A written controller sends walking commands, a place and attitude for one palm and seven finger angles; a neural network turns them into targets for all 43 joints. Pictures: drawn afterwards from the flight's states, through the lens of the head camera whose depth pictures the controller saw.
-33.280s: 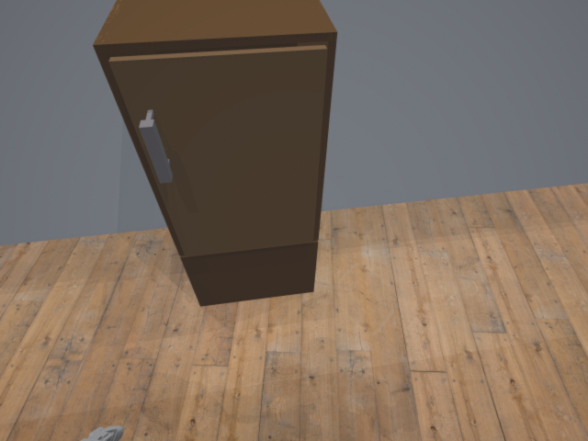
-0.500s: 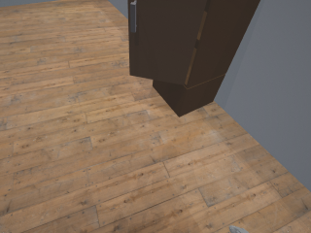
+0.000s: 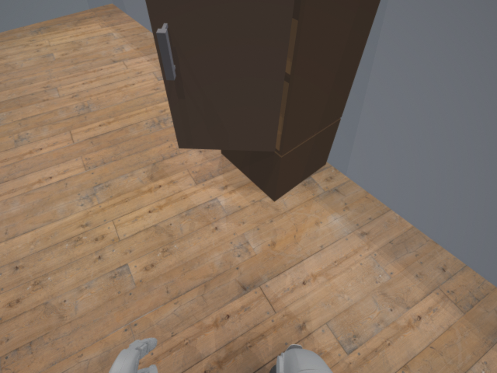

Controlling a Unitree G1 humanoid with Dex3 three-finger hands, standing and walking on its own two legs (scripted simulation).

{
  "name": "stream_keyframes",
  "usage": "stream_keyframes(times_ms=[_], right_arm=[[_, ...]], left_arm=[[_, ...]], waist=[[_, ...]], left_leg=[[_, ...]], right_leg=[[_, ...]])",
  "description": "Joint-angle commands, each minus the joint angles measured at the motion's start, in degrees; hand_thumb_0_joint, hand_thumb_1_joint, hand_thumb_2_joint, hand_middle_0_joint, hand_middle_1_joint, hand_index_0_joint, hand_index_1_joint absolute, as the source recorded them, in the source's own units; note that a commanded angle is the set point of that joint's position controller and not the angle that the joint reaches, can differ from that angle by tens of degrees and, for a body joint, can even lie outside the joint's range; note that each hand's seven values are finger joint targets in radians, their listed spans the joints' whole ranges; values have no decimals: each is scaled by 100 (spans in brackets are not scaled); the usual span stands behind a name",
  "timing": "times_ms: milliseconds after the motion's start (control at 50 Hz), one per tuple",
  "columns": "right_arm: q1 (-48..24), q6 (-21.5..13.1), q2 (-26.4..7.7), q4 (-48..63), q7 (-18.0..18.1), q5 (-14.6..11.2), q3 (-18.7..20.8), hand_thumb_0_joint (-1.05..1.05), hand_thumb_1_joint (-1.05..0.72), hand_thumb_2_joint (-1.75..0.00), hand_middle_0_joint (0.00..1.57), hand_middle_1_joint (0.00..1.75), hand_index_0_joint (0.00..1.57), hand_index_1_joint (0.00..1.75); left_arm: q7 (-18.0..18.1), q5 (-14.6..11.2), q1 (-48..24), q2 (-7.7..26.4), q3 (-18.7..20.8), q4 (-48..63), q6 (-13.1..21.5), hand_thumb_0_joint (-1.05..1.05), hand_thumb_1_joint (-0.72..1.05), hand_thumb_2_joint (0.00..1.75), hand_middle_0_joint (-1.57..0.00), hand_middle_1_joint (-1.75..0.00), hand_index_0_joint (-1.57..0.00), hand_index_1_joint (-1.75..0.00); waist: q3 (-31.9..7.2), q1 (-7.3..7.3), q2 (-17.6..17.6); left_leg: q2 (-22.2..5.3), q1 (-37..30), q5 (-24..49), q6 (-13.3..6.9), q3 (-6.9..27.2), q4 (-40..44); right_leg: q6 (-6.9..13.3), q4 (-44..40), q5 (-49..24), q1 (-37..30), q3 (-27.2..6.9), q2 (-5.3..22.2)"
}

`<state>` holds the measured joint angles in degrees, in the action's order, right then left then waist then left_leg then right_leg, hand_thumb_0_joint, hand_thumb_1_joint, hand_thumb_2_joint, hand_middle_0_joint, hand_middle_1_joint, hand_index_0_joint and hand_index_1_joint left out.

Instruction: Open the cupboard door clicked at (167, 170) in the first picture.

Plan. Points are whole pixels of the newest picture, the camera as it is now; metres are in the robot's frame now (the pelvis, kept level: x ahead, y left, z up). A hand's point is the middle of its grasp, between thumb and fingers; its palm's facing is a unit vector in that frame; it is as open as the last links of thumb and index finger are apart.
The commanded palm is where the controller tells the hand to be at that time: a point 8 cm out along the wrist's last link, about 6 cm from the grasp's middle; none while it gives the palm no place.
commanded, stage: take the last steps up to it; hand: left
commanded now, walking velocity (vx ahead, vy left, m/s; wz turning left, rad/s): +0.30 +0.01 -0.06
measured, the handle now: (168, 52) +0.94 +0.22 +0.02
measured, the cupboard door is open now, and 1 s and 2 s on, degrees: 48 48 48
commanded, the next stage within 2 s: come to a stop and stand still in 0.76 s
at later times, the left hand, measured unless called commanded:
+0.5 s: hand out of the picture +0.13 +0.19 -0.18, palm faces +0.11 -0.98 -0.18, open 7.3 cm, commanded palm none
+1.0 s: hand (169, 240) +0.42 +0.18 -0.16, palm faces -0.01 -0.97 -0.24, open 7.3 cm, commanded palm none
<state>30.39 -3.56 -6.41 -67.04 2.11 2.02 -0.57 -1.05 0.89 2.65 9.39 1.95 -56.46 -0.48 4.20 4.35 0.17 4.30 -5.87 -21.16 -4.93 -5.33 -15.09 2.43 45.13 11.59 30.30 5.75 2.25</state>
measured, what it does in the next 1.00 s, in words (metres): walks ahead: right foot, then left foot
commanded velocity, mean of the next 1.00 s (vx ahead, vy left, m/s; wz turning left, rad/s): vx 0.15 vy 0.04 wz -0.01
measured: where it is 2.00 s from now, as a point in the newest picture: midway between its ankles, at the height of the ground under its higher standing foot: (251, 330)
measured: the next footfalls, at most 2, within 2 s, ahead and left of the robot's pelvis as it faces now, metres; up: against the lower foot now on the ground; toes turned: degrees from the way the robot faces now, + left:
right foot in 0.08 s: +0.13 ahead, -0.10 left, +0.00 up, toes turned -6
left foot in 0.50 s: +0.33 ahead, +0.14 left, +0.00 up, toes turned +6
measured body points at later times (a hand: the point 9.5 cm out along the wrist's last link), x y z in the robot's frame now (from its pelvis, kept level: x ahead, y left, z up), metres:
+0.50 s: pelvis +0.20 +0.01 +0.00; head +0.22 +0.03 +0.45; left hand +0.13 +0.24 -0.16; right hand +0.32 -0.23 -0.14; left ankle +0.29 +0.13 -0.73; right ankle +0.10 -0.09 -0.73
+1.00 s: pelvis +0.36 +0.00 +0.00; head +0.39 -0.02 +0.45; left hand +0.42 +0.23 -0.14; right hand +0.34 -0.24 -0.16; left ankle +0.34 +0.12 -0.70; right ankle +0.36 -0.10 -0.73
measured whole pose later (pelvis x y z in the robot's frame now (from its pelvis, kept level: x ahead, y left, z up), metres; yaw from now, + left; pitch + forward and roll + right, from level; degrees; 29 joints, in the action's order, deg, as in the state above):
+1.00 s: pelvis +0.36 +0.00 +0.00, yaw -2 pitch +0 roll +1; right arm 15.1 1.3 -10.8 -63.8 0.8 0.7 1.8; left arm 1.2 1.2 12.0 9.1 1.6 -59.5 2.4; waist 3.8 0.3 -1.1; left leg -1.4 19.0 -28.3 1.6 -3.7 -46.4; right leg 2.1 30.0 15.4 14.3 6.7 2.6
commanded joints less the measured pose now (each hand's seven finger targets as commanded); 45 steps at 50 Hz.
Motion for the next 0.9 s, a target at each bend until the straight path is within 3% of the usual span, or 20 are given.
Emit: stream_keyframes(times_ms=[0, 20, 40, 60, 80, 100, 120, 200, 380, 440, 460, 480, 500, 520, 600, 740, 800, 840, 860, 880], right_arm=[[391, -51, -947, 43, 93, -72, 205, 0, -90, -90, 20, 30, 20, 30], [167, -55, -980, 108, 90, -123, 232, 0, -90, -90, 20, 30, 20, 30], [24, -69, -894, 218, 44, -193, 258, 0, -90, -90, 20, 30, 20, 30], [76, -100, -621, 374, 38, -254, 260, 0, -90, -90, 20, 30, 20, 30], [-273, -29, -803, 461, -4, -220, 313, 0, -90, -90, 20, 30, 20, 30], [-739, 22, -653, 644, -47, -180, 353, 0, -90, -90, 20, 30, 20, 30], [-875, 73, -443, 671, -80, -130, 312, 0, -90, -90, 20, 30, 20, 30], [-529, 249, -154, 540, -192, -61, 304, 0, -90, -90, 20, 30, 20, 30], [-2220, 90, -402, 1129, -330, -63, 349, 0, -90, -90, 20, 30, 20, 30], [-1587, 10, -696, 906, -266, -30, 402, 0, -90, -90, 20, 30, 20, 30], [-898, -33, -1063, 709, -212, -1, 481, 0, -90, -90, 20, 30, 20, 30], [-227, -54, -1673, 598, -155, 80, 623, 0, -90, -90, 20, 30, 20, 30], [39, 22, -1834, 587, -109, 18, 617, 0, -90, -90, 20, 30, 20, 30], [-360, 61, -1732, 685, -104, 8, 571, 0, -90, -90, 20, 30, 20, 30], [-1494, -3, -1131, 974, -74, -27, 379, 0, -90, -90, 20, 30, 20, 30], [-1519, 52, -1180, 912, -101, -22, 447, 0, -90, -90, 20, 30, 20, 30], [-1590, 140, -1027, 838, -134, -67, 414, 0, -90, -90, 20, 30, 20, 30], [-1553, 174, -616, 1009, -201, -108, 326, 0, -90, -90, 20, 30, 20, 30], [-1807, 207, -823, 1065, -182, -101, 351, 0, -90, -90, 20, 30, 20, 30], [-1705, 220, -728, 953, -151, -126, 336, 0, -90, -90, 20, 30, 20, 30]], left_arm=[[51, -12, 592, 431, 80, 261, 244, 0, 90, 90, -20, -30, -20, -30], [71, -4, 1324, 531, 160, 50, 271, 0, 90, 90, -20, -30, -20, -30], [112, 18, 2187, 871, 277, -186, 328, 0, 90, 90, -20, -30, -20, -30], [149, -10, 2673, 1285, 379, -338, 341, 0, 90, 90, -20, -30, -20, -30], [185, -109, 2413, 1306, 357, -250, 326, 0, 90, 90, -20, -30, -20, -30], [238, -120, 1873, 1010, 325, -138, 274, 0, 90, 90, -20, -30, -20, -30], [247, -73, 1517, 748, 253, -54, 324, 0, 90, 90, -20, -30, -20, -30], [227, -14, 1332, 378, 136, -132, 512, 0, 90, 90, -20, -30, -20, -30], [137, 31, 1895, 707, 203, -541, 519, 0, 90, 90, -20, -30, -20, -30], [137, 2, 1760, 784, 214, -563, 479, 0, 90, 90, -20, -30, -20, -30], [117, -19, 1765, 670, 179, -501, 467, 0, 90, 90, -20, -30, -20, -30], [84, -63, 1908, 384, 118, -380, 472, 0, 90, 90, -20, -30, -20, -30], [95, -52, 1587, 418, 62, -176, 495, 0, 90, 90, -20, -30, -20, -30], [123, -18, 1423, 494, 122, -142, 459, 0, 90, 90, -20, -30, -20, -30], [11, 63, 1633, 281, 123, -294, 252, 0, 90, 90, -20, -30, -20, -30], [4, 56, 1484, 94, 97, -124, 219, 0, 90, 90, -20, -30, -20, -30], [36, 70, 1924, 402, 174, -289, 274, 0, 90, 90, -20, -30, -20, -30], [119, 66, 2400, 1245, 310, -422, 359, 0, 90, 90, -20, -30, -20, -30], [158, 16, 2439, 1232, 270, -386, 348, 0, 90, 90, -20, -30, -20, -30], [202, 23, 1968, 1084, 199, -306, 370, 0, 90, 90, -20, -30, -20, -30]], waist=[[-231, -616, -447], [-454, -970, -481], [-933, -1303, -14], [-1436, -1256, 1038], [-1011, -1150, 394], [-14, -949, -166], [317, -723, 200], [-40, -253, 452], [115, -635, 805], [-135, -195, 410], [-553, 92, -179], [-1129, 272, -1440], [-1176, 320, -1554], [-736, 178, -870], [73, -428, -870], [-293, -541, -388], [-321, -786, -78], [-273, -935, 1851], [-193, -1036, 1339], [-155, -745, 919]], left_leg=[[-1634, 358, 7146, 150, 501, -1411], [-1490, 1065, 6645, 272, 368, -2219], [-1108, 2316, 4861, 372, 190, -3584], [-161, 3742, -813, 511, -57, -5633], [-480, 3956, -1153, 358, 602, -6310], [-748, 4243, -761, 316, 734, -6132], [-950, 4164, -292, 372, 766, -5916], [-1076, 3193, 266, 587, 409, -4516], [-776, 3205, 751, 635, 0, -2164], [-451, 1564, 1106, 528, -262, -1176], [-915, 375, 1331, 322, 260, -1069], [-2370, -616, 1727, -323, 2072, -851], [-2952, -488, 2198, -781, 2774, -367], [-3033, 238, 1571, -913, 2607, -145], [-2218, 2105, 669, -354, 1306, 431], [-1947, 2123, 903, -408, 611, 73], [-1407, 2618, 38, 28, 303, -817], [-450, 3948, -1218, 551, -429, -2847], [-624, 3801, -1516, 546, 45, -3687], [-757, 3528, -1119, 585, 379, -3822]], right_leg=[[269, -906, 205, -1414, 308, -485], [368, -1246, -325, -2603, 160, -389], [813, -1337, -1122, -4117, -908, 501], [1632, -1985, -2312, -5051, -3432, 2288], [1802, -2692, -1298, -4067, -3604, 2532], [1604, -3040, -636, -3204, -3052, 2317], [1290, -3158, -713, -2354, -2546, 1986], [793, -3395, -945, -1486, -1064, 1246], [684, -2995, -1631, -2436, -1046, 1274], [421, -1890, -2142, -1955, -660, 995], [227, -696, -1810, -1303, -410, 683], [-64, 922, 468, -125, 189, -19], [-42, 2164, 2135, 279, -158, -121], [1, 2631, 2107, 436, -413, 115], [-149, 2085, 983, -80, -448, 490], [-303, -390, 539, -1234, 62, 239], [-260, -1582, 215, -2369, -17, 102], [518, -3075, 527, -3156, -2585, 1952], [986, -3350, -93, -2752, -2906, 2341], [1021, -3230, -843, -2337, -2477, 2169]])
